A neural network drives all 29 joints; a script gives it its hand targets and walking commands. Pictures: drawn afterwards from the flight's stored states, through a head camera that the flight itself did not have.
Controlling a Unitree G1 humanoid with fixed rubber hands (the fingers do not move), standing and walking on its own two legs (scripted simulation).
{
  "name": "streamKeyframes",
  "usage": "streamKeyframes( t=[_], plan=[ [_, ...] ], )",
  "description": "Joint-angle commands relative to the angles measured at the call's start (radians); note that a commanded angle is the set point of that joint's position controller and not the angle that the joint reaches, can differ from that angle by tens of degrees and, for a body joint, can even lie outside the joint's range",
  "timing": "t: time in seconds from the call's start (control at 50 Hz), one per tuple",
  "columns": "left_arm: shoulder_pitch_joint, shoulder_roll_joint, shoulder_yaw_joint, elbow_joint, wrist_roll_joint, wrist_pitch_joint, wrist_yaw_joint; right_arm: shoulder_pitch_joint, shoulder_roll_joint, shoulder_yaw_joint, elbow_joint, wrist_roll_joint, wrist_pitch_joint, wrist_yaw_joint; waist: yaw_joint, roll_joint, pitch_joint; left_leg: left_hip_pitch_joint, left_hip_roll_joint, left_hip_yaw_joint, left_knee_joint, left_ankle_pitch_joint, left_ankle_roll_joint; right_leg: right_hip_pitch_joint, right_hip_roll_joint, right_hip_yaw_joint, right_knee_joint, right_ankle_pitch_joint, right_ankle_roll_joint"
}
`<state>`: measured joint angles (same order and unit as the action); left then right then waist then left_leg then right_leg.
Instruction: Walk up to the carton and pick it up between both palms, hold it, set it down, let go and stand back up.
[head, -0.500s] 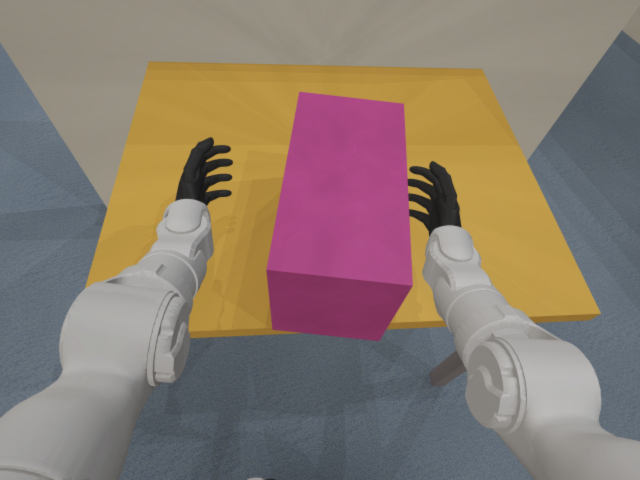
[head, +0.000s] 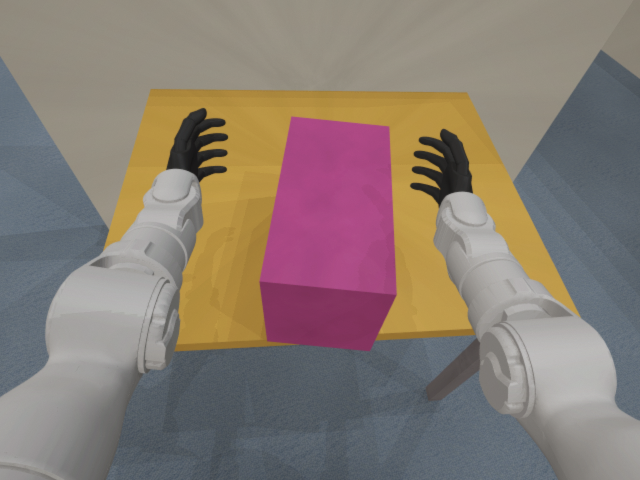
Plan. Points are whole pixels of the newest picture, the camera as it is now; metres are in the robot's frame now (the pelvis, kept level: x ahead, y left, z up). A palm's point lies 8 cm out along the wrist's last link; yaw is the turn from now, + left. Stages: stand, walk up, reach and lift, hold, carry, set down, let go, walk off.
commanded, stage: set down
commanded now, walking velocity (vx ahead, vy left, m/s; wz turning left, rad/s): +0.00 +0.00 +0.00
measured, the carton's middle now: (329, 231) +0.49 +0.00 -0.03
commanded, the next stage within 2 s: none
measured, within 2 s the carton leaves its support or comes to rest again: neither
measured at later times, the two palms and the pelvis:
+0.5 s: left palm (174, 200) +0.44 +0.20 +0.09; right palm (444, 211) +0.43 -0.13 +0.10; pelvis +0.01 -0.01 +0.01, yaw +0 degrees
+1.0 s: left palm (163, 266) +0.37 +0.21 +0.05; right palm (437, 276) +0.37 -0.12 +0.06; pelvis -0.01 +0.00 +0.01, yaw +1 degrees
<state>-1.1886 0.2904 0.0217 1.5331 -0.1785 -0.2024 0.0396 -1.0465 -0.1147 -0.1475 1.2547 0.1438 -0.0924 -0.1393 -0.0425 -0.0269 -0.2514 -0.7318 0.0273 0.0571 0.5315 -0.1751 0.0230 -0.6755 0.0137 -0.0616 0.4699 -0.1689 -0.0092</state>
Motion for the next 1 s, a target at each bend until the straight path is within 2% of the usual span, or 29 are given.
streamKeyframes(
  t=[0.0, 0.1, 0.2, 0.28, 0.46, 0.64, 0.86, 0.98],
  plan=[
    [-0.453, 0.141, -0.006, -0.155, -0.022, 0.004, -0.013, -0.457, -0.132, 0.041, -0.208, 0.032, 0.008, -0.015, 0.017, 0.071, -0.617, 0.437, -0.014, -0.017, -0.021, 0.3, -0.075, 0.324, 0.002, 0.028, -0.026, 0.268, 0.023],
    [-0.425, 0.145, -0.009, -0.141, -0.025, 0.038, -0.031, -0.442, -0.124, 0.082, -0.196, 0.066, 0.039, -0.035, 0.016, 0.062, -0.54, 0.471, -0.014, -0.018, -0.044, 0.318, -0.072, 0.359, 0.003, 0.029, -0.052, 0.286, 0.025],
    [-0.374, 0.134, 0.001, -0.17, -0.003, 0.045, -0.044, -0.385, -0.107, 0.11, -0.184, 0.086, 0.037, -0.051, 0.017, 0.084, -0.5, 0.538, -0.011, -0.02, -0.049, 0.376, -0.082, 0.368, 0.01, 0.025, -0.078, 0.305, 0.018],
    [-0.321, 0.127, 0.022, -0.211, 0.027, 0.039, -0.049, -0.328, -0.096, 0.115, -0.182, 0.088, 0.017, -0.063, 0.02, 0.108, -0.471, 0.565, -0.011, -0.019, -0.05, 0.397, -0.089, 0.371, 0.011, 0.024, -0.092, 0.3, 0.015],
    [-0.202, 0.112, 0.065, -0.355, 0.056, -0.02, -0.049, -0.22, -0.051, 0.113, -0.289, 0.06, -0.067, -0.082, 0.029, 0.111, -0.511, 0.553, -0.018, -0.014, -0.025, 0.402, -0.089, 0.405, 0.008, 0.03, -0.082, 0.308, 0.022],
    [-0.073, 0.088, 0.07, -0.438, 0.048, -0.047, -0.052, -0.111, -0.013, 0.115, -0.369, 0.038, -0.118, -0.089, 0.038, 0.082, -0.492, 0.522, -0.021, -0.017, -0.014, 0.324, -0.076, 0.384, 0.006, 0.033, -0.075, 0.203, 0.024],
    [0.069, 0.037, 0.051, -0.488, 0.053, -0.069, -0.047, 0.035, 0.003, 0.127, -0.341, 0.044, -0.163, -0.076, 0.045, 0.095, -0.342, 0.543, -0.007, -0.037, -0.025, 0.213, -0.071, 0.293, 0.01, 0.024, -0.094, 0.005, 0.004],
    [0.147, 0.02, 0.04, -0.54, 0.051, -0.097, -0.042, 0.108, 0.009, 0.123, -0.358, 0.037, -0.2, -0.066, 0.046, 0.102, -0.327, 0.545, -0.003, -0.045, -0.023, 0.188, -0.072, 0.294, 0.011, 0.023, -0.083, -0.014, -0.001]
  ],
)
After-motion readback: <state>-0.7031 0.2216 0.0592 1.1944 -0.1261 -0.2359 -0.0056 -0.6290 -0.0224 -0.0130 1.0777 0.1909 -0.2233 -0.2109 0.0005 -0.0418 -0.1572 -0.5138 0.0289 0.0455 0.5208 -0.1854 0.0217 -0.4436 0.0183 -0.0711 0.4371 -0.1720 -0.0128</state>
